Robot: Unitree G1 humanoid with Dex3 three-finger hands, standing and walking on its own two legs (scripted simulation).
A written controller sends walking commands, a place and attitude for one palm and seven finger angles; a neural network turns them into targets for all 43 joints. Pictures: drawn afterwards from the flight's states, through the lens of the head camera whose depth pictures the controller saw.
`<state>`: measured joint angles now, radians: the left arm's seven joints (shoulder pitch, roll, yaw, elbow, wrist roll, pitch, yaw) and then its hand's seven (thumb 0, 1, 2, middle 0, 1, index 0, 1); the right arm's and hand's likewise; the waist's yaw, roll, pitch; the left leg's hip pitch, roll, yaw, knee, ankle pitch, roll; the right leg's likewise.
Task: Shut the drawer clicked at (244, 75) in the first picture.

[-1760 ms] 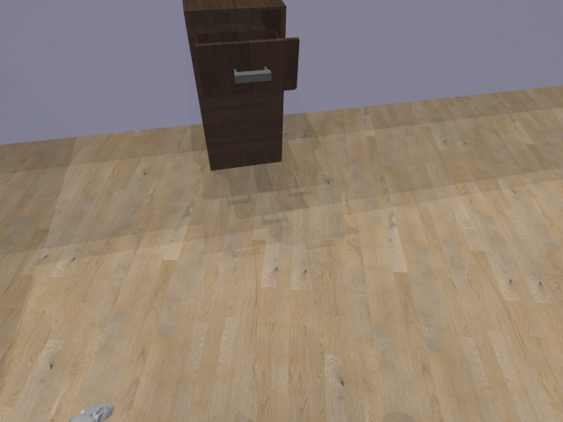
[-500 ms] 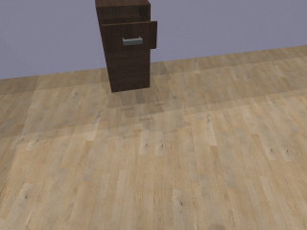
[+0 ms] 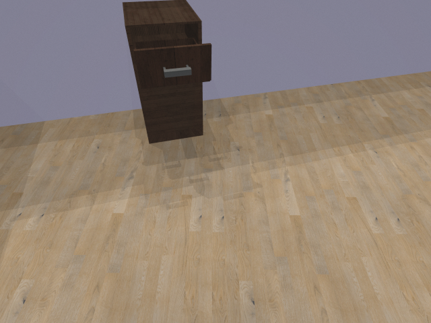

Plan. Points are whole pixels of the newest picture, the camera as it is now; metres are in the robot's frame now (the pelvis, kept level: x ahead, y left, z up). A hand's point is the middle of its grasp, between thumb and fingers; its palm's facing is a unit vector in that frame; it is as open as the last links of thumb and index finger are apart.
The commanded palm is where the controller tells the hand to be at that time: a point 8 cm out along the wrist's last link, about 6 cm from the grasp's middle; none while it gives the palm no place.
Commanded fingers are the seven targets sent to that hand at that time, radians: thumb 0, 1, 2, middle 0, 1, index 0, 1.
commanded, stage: walk to a spot facing it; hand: left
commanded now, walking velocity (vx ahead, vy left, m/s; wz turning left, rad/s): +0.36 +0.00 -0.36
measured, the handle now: (176, 70) +1.18 +0.26 -0.08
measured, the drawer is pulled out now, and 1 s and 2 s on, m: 0.30 0.30 0.30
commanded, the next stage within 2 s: turn to face it in 1.42 s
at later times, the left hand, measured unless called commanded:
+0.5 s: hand out of the picture +0.09 +0.12 -0.16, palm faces -0.06 -0.99 -0.14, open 7.4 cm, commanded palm none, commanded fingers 0.00 0.90 0.90 -0.20 -0.30 -0.20 -0.30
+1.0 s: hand (178, 199) +0.50 +0.15 -0.17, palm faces -0.21 -0.97 -0.16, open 7.4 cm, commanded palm none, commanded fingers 0.00 0.90 0.90 -0.20 -0.30 -0.20 -0.30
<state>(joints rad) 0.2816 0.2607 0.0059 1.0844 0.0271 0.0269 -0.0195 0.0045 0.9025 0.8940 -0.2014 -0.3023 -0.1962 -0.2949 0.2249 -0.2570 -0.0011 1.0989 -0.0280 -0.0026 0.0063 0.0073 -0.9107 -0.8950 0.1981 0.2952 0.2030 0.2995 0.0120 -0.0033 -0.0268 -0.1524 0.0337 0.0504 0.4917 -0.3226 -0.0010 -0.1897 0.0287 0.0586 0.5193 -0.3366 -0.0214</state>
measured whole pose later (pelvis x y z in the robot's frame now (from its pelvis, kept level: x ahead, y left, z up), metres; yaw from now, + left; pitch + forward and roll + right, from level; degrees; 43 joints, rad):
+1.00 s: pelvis +0.39 -0.01 +0.01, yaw -15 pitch -1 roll +1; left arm 0.22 0.18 0.08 1.02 0.04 0.01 -0.02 0.00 0.92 0.89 -0.20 -0.30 -0.19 -0.29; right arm 0.39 -0.15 -0.05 1.11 -0.02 -0.10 -0.02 0.00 -0.94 -0.90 0.20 0.29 0.20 0.30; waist 0.00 -0.04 0.01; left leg -0.07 -0.02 0.25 0.34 -0.26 0.08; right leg -0.65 -0.12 -0.02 1.04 -0.10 0.00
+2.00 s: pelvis +0.73 -0.12 +0.00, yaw -9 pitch -1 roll -2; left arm 0.20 0.20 0.08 0.98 0.02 0.04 0.01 0.01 0.91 0.89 -0.20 -0.30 -0.20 -0.29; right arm 0.18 -0.18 -0.05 0.97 -0.02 0.01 0.00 0.00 -0.93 -0.89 0.20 0.30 0.21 0.30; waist 0.00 -0.01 0.07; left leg -0.32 -0.03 0.05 0.50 -0.16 0.09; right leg -0.49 -0.09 -0.01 1.07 -0.37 0.08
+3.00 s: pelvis +0.72 -0.14 +0.01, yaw +18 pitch -2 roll +0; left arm 0.26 0.23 0.05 1.02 0.03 0.04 -0.01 0.01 0.91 0.89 -0.20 -0.30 -0.19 -0.29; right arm 0.23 -0.17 -0.03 0.98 -0.02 -0.02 -0.01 0.00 -0.92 -0.89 0.20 0.30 0.21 0.30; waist 0.01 -0.01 0.03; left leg -0.11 -0.02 0.04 0.40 -0.26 0.05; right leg -0.40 -0.09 -0.06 0.90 -0.39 0.06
